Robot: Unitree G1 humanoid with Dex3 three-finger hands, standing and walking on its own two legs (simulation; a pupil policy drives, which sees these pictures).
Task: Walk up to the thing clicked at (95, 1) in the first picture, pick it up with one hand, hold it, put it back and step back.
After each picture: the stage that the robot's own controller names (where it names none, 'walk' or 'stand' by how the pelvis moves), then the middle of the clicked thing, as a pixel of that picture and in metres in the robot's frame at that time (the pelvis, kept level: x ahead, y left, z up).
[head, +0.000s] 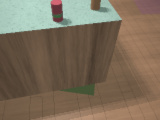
stand; (95, 0) +1.02 -0.07 -0.01
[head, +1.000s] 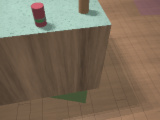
rise first; (83, 2) +0.93 +0.04 +0.01
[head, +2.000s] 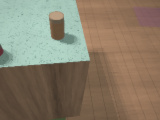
stand; (57, 26) +0.63 +0.16 +0.02
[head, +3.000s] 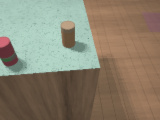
stand; (68, 34) +0.63 +0.10 +0.01
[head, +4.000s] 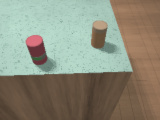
stand; (98, 34) +0.61 -0.05 +0.01
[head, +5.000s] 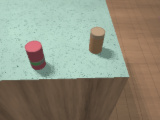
stand; (96, 40) +0.60 -0.04 -0.01
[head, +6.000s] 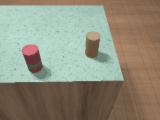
stand; (92, 45) +0.60 -0.02 -0.01
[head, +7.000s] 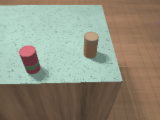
stand; (90, 45) +0.59 -0.02 -0.01
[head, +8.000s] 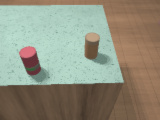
rise first; (91, 46) +0.58 -0.02 -0.01
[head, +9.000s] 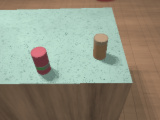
rise first; (100, 47) +0.59 -0.02 -0.01
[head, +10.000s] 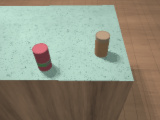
go down; (101, 44) +0.60 -0.03 +0.00
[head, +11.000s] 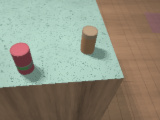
go down; (88, 40) +0.58 -0.04 +0.01
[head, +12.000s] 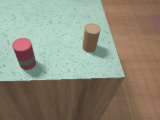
approach; (90, 38) +0.58 -0.04 +0.01
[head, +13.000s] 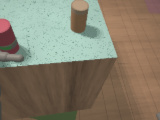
close; (78, 17) +0.61 -0.02 +0.05
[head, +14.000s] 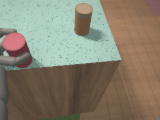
lift; (82, 20) +0.60 -0.02 +0.05
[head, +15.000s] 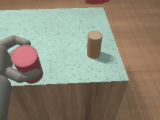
lift; (94, 45) +0.59 -0.04 +0.03
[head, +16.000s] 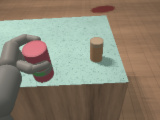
hold; (96, 50) +0.62 -0.03 +0.01
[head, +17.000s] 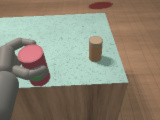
hold; (95, 49) +0.60 -0.03 +0.00
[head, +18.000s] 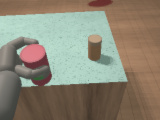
crouch; (94, 48) +0.60 -0.03 +0.00
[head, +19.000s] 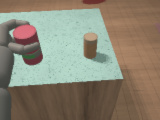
crouch; (90, 46) +0.61 -0.03 +0.00
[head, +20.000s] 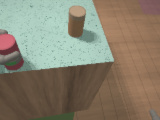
lower; (76, 22) +0.60 -0.02 +0.03
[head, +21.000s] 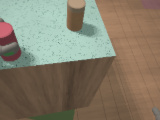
lower; (75, 15) +0.60 -0.02 +0.06
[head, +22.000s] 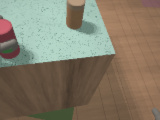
lower; (75, 12) +0.61 -0.02 +0.05
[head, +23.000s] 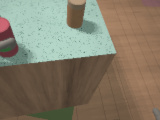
lower; (75, 11) +0.61 -0.02 +0.06
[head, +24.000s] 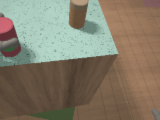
loosen; (77, 12) +0.61 -0.02 +0.06
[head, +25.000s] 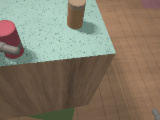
withdraw; (75, 12) +0.61 -0.02 +0.06
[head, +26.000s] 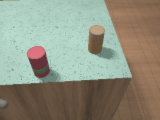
sink last; (95, 40) +0.58 -0.03 +0.03
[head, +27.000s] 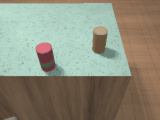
stand; (99, 40) +0.62 -0.02 +0.01
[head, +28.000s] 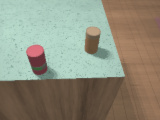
stand; (92, 40) +0.60 -0.02 +0.00
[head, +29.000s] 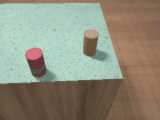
stand; (90, 43) +0.60 -0.02 +0.00
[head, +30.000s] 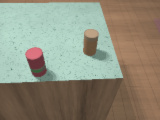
stand; (90, 42) +0.60 -0.02 -0.01
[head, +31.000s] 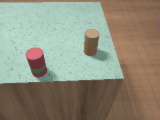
stand; (91, 42) +0.60 -0.02 -0.01
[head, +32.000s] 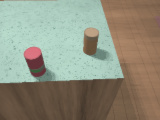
stand; (90, 41) +0.59 -0.02 +0.00
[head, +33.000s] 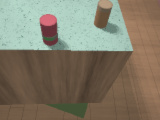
walk; (102, 14) +0.69 -0.08 +0.01
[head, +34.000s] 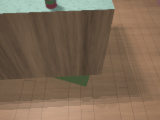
walk; out of the picture +1.01 +0.02 +0.02
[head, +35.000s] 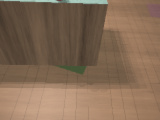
stand; out of the picture +1.29 -0.03 +0.01
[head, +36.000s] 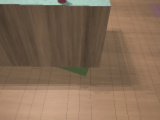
stand; out of the picture +1.27 -0.05 -0.01
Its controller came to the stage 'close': yes
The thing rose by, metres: 0.00
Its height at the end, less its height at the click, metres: +0.00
